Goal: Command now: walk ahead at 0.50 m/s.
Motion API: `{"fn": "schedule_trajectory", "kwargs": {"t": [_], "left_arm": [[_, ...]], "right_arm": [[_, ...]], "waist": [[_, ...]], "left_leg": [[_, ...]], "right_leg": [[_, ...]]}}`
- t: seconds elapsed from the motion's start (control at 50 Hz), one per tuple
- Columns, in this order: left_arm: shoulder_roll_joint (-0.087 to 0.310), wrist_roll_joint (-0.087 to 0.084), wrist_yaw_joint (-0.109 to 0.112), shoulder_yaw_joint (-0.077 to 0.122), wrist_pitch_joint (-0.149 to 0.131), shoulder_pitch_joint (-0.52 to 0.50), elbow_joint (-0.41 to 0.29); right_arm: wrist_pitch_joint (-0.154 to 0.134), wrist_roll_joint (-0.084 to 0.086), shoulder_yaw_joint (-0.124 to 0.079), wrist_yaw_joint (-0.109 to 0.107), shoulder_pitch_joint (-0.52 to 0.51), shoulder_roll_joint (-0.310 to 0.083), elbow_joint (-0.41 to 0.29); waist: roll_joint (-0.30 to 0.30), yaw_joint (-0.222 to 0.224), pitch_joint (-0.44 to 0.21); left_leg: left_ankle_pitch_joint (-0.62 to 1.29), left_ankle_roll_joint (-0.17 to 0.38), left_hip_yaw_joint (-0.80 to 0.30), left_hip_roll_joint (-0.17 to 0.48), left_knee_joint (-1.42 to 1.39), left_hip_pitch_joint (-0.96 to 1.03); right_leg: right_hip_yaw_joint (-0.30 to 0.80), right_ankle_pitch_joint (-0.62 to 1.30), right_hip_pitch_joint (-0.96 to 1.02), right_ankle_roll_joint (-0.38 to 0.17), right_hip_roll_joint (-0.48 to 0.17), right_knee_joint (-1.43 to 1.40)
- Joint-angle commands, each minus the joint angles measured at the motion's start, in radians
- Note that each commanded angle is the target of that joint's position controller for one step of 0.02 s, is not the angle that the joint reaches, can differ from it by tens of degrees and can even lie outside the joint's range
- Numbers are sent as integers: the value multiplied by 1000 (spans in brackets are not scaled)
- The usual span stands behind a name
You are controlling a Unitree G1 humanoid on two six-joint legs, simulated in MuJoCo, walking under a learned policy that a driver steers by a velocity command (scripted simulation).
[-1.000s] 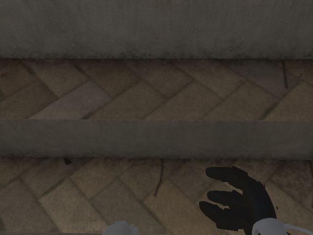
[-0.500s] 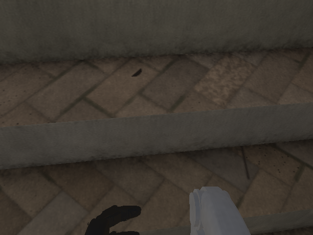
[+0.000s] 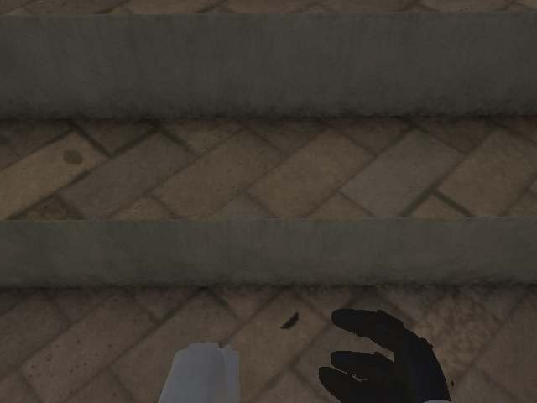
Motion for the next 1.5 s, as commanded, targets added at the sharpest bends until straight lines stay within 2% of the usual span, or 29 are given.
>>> {"fn": "schedule_trajectory", "kwargs": {"t": [0.02, 0.06, 0.08, 0.1, 0.12, 0.14, 0.18, 0.22, 0.34, 0.44, 0.48, 0.54, 0.58, 0.62, 0.64, 0.7, 0.86, 0.92, 0.98, 1.02, 1.04, 1.06, 1.08, 1.1, 1.12, 1.16, 1.2, 1.36, 1.5], "left_arm": [[183, -43, 41, 30, -17, 71, -92], [317, -52, 1, 72, -56, 25, -136], [288, -44, -34, 79, -67, -9, -189], [232, -23, -83, 81, -74, -99, -250], [166, 51, -95, 90, -62, -205, -304], [30, 105, -80, 58, -44, -265, -403], [-112, 97, -46, -2, -8, -342, -504], [-135, 74, -33, -27, 2, -211, -475], [-110, 5, 35, -49, 59, -381, -524], [-72, 39, 7, -62, 87, -687, -681], [-120, 12, -7, -92, 104, -706, -686], [-23, -19, -2, -51, 108, -304, -540], [170, 55, 5, 22, 110, -94, -461], [269, 73, 33, 90, 145, -144, -399], [215, 60, 18, 82, 125, -283, -377], [-28, 55, -4, 19, 50, -284, -156], [85, 20, -40, 13, -34, -73, -54], [99, 3, -14, 22, -28, 27, -42], [131, 0, 45, 49, 5, 121, -47], [187, -25, 36, 43, -29, 108, -115], [264, -34, 10, 66, -52, 73, -128], [291, -42, -20, 77, -69, 9, -174], [240, -47, -62, 80, -80, -45, -246], [204, 15, -101, 92, -79, -178, -293], [95, 87, -94, 83, -58, -243, -371], [-84, 109, -52, 14, -17, -345, -511], [-127, 79, -35, -20, 1, -209, -496], [-106, 14, 37, -45, 59, -419, -547], [-140, 22, -14, -80, 104, -725, -684]], "right_arm": [[0, 34, -19, 0, 67, -71, 5], [2, 4, -64, 5, 364, -188, 79], [10, -39, -111, 5, 454, -301, 127], [40, -72, -148, -25, 526, -391, 181], [57, -53, -182, -37, 439, -420, 212], [36, -36, -177, -19, 292, -379, 224], [-16, -43, -135, -13, 272, -202, 384], [-56, -42, -108, 13, 305, -95, 465], [-126, -19, -104, 38, 498, -204, 532], [-117, 1, -115, 2, 619, -227, 532], [-97, 17, -140, -37, 698, -256, 540], [-143, 41, -153, -25, 652, -391, 451], [-181, 58, -178, 50, 559, -403, 367], [-156, -42, -181, 96, 364, -271, 251], [-140, -87, -154, 78, 311, -157, 155], [-106, -73, -84, 26, 288, -32, 50], [-35, 4, -45, -37, 88, -45, -15], [-11, -22, -34, -13, -86, -65, -105], [12, 4, 2, 8, -107, 11, -86], [2, 31, -33, 2, 116, -80, 13], [8, 12, -59, -2, 303, -153, 49], [7, -28, -90, 5, 431, -241, 85], [20, -67, -133, -14, 482, -347, 125], [55, -70, -167, -38, 533, -394, 173], [48, -44, -190, -30, 358, -412, 178], [-4, -42, -146, -16, 252, -243, 310], [-41, -49, -105, 1, 294, -89, 432], [-130, -17, -110, 33, 522, -219, 521], [-101, -3, -151, -44, 715, -245, 521]], "waist": [[-102, -55, -218], [-180, -196, -434], [-79, -219, -492], [160, -230, -465], [236, -210, -385], [154, -121, -279], [36, -4, 34], [2, 73, 78], [105, 17, 113], [96, -67, 59], [213, -123, -15], [263, 69, -359], [136, 147, -506], [-94, 140, -396], [-14, 39, -288], [119, -135, 56], [71, -98, 134], [41, -36, 86], [-81, 7, -69], [-128, -68, -264], [-179, -156, -386], [-182, -214, -489], [50, -212, -483], [239, -250, -442], [190, -184, -347], [64, -30, -18], [-16, 71, 73], [94, 12, 112], [218, -139, 0]], "left_leg": [[-240, 4, 182, -91, -447, 776], [-288, 17, 80, -136, -705, 964], [-408, 64, -269, -18, -851, 1111], [-799, 153, -816, 149, -1284, 1161], [-944, 173, -1151, 223, -1582, 1113], [-879, 87, -1073, 249, -1568, 1000], [-587, 1, -685, 212, -1390, 762], [-290, -46, -432, 162, -1408, 745], [12, -13, -274, 201, -1603, 958], [29, -19, -176, 136, -1781, 1079], [396, 37, -109, 162, -1945, 1195], [1907, 87, -36, 247, -1476, 1324], [1677, 32, -86, 166, -977, 1097], [349, -15, -212, -131, -38, 621], [313, -37, -296, -108, 291, 469], [318, -1, -309, -84, 392, 215], [93, -5, -189, -66, 519, -123], [126, -28, 36, 11, 125, 22], [-119, 14, 112, 37, -292, 332], [-271, 19, 195, -114, -461, 771], [-335, 28, 134, -133, -603, 865], [-342, 35, -40, -101, -706, 1034], [-604, 130, -568, 120, -1014, 1149], [-917, 187, -1047, 209, -1504, 1183], [-961, 125, -1158, 251, -1597, 1092], [-689, 33, -785, 240, -1423, 794], [-362, -46, -471, 174, -1397, 725], [-70, -19, -264, 210, -1621, 1017], [288, 54, -146, 196, -1938, 1280]], "right_leg": [[-3, 1395, -143, -211, -142, -61], [20, 1804, 92, -210, -218, 370], [75, 1603, -103, -168, -152, 648], [95, 958, -395, -149, 16, 978], [205, 282, -648, -114, 155, 1551], [330, 220, -819, -96, 141, 1913], [327, 258, -1048, -134, 129, 2026], [342, 240, -1092, -138, 120, 2000], [219, 48, -1403, -110, 113, 2275], [-14, 2, -1286, -94, -10, 1764], [-99, -176, -1046, -124, -25, 1447], [-124, -360, -429, -148, 144, 1115], [372, -525, -121, -216, -3, 772], [1162, -965, -171, -332, -216, 119], [1068, -907, -300, -254, -239, 125], [535, -489, -552, -117, -171, 247], [210, -137, -340, -86, -155, 11], [140, -60, -296, -72, -99, -123], [36, 368, -61, -159, -121, -245], [27, 1705, -32, -216, -187, 55], [33, 1838, 96, -220, -232, 266], [58, 1731, 47, -203, -215, 502], [90, 1427, -296, -149, -84, 798], [142, 351, -560, -135, 125, 1216], [328, 180, -785, -92, 160, 1779], [326, 244, -1015, -115, 134, 2023], [331, 225, -1078, -129, 121, 1995], [212, 44, -1459, -109, 77, 2249], [-72, -176, -1158, -113, -52, 1508]]}}
Velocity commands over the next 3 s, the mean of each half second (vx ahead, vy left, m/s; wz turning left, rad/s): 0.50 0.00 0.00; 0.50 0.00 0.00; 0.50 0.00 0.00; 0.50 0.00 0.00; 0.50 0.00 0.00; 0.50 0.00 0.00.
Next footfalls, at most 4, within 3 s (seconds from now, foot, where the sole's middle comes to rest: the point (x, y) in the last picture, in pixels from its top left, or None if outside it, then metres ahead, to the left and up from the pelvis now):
0.06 left None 0.20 0.10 -0.58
0.56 right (348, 345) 0.45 -0.09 -0.37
1.04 left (246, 166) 0.67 0.09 -0.16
1.58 right None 0.92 -0.11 0.05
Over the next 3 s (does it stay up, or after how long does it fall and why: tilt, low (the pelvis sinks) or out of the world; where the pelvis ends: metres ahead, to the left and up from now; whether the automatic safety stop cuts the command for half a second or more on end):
stays up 1.38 -0.05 1.24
